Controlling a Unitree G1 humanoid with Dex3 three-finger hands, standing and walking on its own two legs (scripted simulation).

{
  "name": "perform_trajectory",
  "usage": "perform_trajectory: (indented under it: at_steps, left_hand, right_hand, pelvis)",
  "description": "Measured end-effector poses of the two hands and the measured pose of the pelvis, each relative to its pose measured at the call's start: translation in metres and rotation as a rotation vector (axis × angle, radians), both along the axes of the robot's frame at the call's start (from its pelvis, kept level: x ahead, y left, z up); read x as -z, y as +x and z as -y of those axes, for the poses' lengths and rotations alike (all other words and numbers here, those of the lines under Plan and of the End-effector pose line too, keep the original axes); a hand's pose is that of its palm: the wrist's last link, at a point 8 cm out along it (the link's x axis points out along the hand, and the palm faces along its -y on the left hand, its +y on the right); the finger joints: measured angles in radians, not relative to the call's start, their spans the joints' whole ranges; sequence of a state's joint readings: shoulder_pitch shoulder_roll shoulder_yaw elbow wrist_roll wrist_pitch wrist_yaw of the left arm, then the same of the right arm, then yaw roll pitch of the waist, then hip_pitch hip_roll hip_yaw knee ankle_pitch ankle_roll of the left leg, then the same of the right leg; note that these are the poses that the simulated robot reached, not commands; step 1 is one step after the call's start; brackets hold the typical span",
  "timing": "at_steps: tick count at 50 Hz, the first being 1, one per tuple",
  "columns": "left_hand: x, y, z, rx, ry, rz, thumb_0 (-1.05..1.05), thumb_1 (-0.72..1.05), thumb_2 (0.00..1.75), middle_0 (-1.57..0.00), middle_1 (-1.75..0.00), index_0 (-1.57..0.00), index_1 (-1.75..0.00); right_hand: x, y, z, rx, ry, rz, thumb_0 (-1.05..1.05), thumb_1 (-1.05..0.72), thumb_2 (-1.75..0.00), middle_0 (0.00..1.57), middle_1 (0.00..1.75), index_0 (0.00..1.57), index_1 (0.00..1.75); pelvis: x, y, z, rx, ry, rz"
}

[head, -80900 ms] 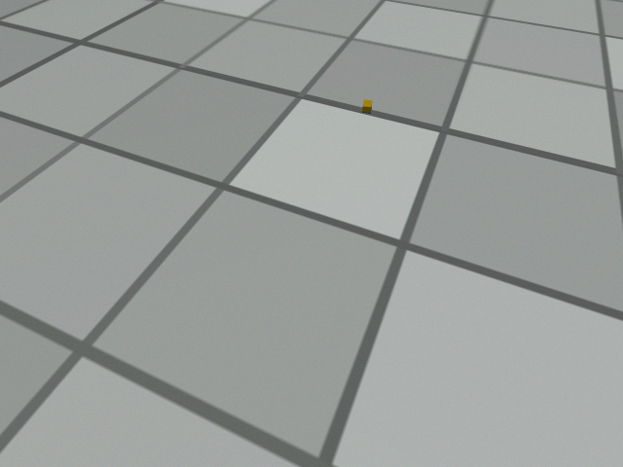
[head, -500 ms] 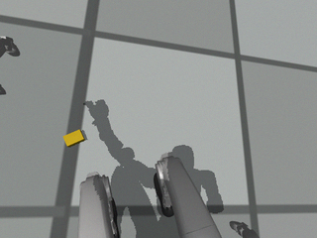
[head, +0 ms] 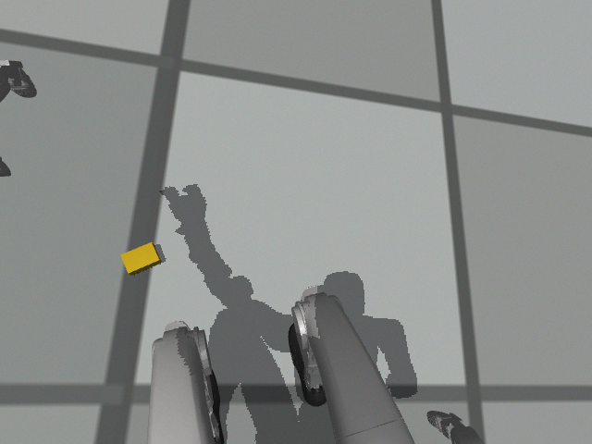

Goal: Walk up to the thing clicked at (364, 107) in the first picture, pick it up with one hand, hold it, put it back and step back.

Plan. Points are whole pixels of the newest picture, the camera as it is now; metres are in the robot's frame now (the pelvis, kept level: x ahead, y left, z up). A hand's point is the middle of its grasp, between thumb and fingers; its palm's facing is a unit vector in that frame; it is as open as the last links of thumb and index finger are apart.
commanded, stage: withdraw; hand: left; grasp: from above
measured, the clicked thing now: (141, 258) +0.46 +0.22 -0.54
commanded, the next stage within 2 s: home in 0.02 s
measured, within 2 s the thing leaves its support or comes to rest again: neither
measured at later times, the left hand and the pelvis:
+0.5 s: hand (15, 173) +0.51 +0.29 -0.12, palm faces -0.40 -0.04 -0.92, open 12.8 cm; pelvis -0.01 -0.01 -0.04, yaw +0 degrees
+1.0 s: hand (10, 168) +0.51 +0.29 -0.10, palm faces -0.46 -0.04 -0.89, open 13.3 cm; pelvis +0.00 -0.01 -0.03, yaw +1 degrees
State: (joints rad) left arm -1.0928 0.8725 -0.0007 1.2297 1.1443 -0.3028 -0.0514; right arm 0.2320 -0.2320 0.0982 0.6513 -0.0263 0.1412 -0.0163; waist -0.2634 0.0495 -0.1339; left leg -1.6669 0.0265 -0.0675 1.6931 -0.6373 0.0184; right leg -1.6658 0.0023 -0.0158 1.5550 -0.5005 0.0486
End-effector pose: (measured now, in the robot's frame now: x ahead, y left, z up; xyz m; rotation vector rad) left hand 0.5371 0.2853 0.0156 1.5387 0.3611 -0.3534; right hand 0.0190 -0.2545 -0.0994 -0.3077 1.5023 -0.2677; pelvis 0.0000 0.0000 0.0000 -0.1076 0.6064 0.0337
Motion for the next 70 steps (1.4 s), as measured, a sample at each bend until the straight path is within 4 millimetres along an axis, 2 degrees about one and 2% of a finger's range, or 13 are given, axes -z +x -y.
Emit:
perform_trajectory:
  at_steps: [5, 11, 20, 29, 34, 42, 50, 61, 70]
  left_hand:
    - [0.005, -0.005, 0.001, -0.002, -0.004, -0.025, 0.00, -0.12, 0.68, -0.44, -0.60, -0.43, -0.61]
    - [0.028, -0.015, 0.002, -0.001, -0.009, -0.041, 0.00, -0.14, 0.72, -0.40, -0.61, -0.39, -0.62]
    - [0.065, -0.024, -0.003, -0.038, -0.006, 0.020, 0.00, -0.20, 0.76, -0.34, -0.66, -0.33, -0.68]
    - [0.082, -0.021, -0.005, -0.108, 0.008, 0.038, 0.00, -0.28, 0.78, -0.28, -0.74, -0.27, -0.75]
    - [0.078, -0.017, -0.002, -0.117, 0.009, 0.028, 0.00, -0.31, 0.80, -0.28, -0.75, -0.27, -0.76]
    - [0.060, -0.013, -0.002, -0.106, 0.008, 0.011, 0.00, -0.34, 0.80, -0.26, -0.78, -0.25, -0.79]
    - [0.055, -0.022, -0.001, -0.080, -0.002, -0.024, 0.00, -0.34, 0.80, -0.25, -0.79, -0.24, -0.80]
    - [0.053, -0.030, -0.002, -0.072, -0.002, 0.025, 0.00, -0.36, 0.82, -0.23, -0.81, -0.22, -0.82]
    - [0.043, -0.031, 0.000, -0.093, 0.005, 0.024, 0.00, -0.37, 0.84, -0.23, -0.82, -0.22, -0.83]
  right_hand:
    - [-0.003, 0.002, 0.001, -0.004, 0.000, 0.010, 0.00, -0.92, -0.90, 0.20, 0.30, 0.20, 0.30]
    - [0.002, 0.004, 0.004, -0.017, 0.000, 0.014, 0.00, -0.91, -0.90, 0.20, 0.30, 0.20, 0.30]
    - [0.027, 0.008, 0.011, -0.051, 0.009, 0.006, 0.00, -0.91, -0.90, 0.20, 0.30, 0.20, 0.30]
    - [0.047, 0.008, 0.015, -0.047, 0.021, 0.006, 0.00, -0.91, -0.90, 0.20, 0.30, 0.20, 0.30]
    - [0.050, 0.005, 0.015, -0.034, 0.027, -0.001, 0.00, -0.91, -0.90, 0.20, 0.30, 0.20, 0.30]
    - [0.045, 0.005, 0.013, -0.022, 0.033, 0.003, 0.00, -0.92, -0.90, 0.20, 0.30, 0.20, 0.30]
    - [0.038, 0.011, 0.012, -0.036, 0.040, 0.022, 0.00, -0.91, -0.90, 0.20, 0.30, 0.20, 0.30]
    - [0.033, 0.023, 0.015, -0.058, 0.026, 0.052, 0.00, -0.91, -0.90, 0.20, 0.30, 0.20, 0.30]
    - [0.020, 0.020, 0.013, -0.042, 0.026, 0.053, 0.00, -0.91, -0.90, 0.20, 0.30, 0.20, 0.30]
  pelvis:
    - [-0.002, 0.001, 0.000, 0.000, 0.002, 0.004]
    - [0.004, 0.002, 0.001, 0.001, 0.005, -0.005]
    - [0.029, -0.003, 0.005, -0.002, 0.006, -0.033]
    - [0.046, -0.010, 0.007, -0.005, 0.003, -0.047]
    - [0.047, -0.008, 0.008, -0.004, 0.004, -0.052]
    - [0.042, -0.004, 0.009, -0.003, 0.005, -0.040]
    - [0.034, -0.003, 0.009, -0.003, 0.008, -0.026]
    - [0.030, -0.004, 0.009, -0.009, 0.006, -0.011]
    - [0.018, -0.003, 0.006, -0.008, 0.003, -0.004]
